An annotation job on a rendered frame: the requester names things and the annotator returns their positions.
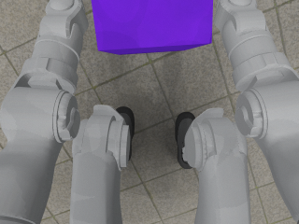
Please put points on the right robot upper arm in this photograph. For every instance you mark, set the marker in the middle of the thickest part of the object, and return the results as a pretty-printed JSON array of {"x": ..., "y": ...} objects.
[{"x": 270, "y": 115}]

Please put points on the carton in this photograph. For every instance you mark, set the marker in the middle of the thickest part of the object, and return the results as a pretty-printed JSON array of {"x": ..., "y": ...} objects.
[{"x": 147, "y": 26}]

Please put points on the left robot thigh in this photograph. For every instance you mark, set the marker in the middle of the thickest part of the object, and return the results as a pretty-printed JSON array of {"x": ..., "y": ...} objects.
[{"x": 96, "y": 171}]

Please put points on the left robot upper arm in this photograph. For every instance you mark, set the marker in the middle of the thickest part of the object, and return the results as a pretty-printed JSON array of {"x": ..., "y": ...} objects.
[{"x": 36, "y": 123}]

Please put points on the robot right forearm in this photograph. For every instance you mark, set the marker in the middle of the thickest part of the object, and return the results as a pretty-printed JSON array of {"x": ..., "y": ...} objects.
[{"x": 250, "y": 46}]

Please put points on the robot left forearm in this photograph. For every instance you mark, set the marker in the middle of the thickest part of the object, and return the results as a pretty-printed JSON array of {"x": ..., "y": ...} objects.
[{"x": 57, "y": 49}]

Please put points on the robot left foot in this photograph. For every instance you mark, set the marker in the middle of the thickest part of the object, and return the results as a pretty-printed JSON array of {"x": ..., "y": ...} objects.
[{"x": 129, "y": 118}]

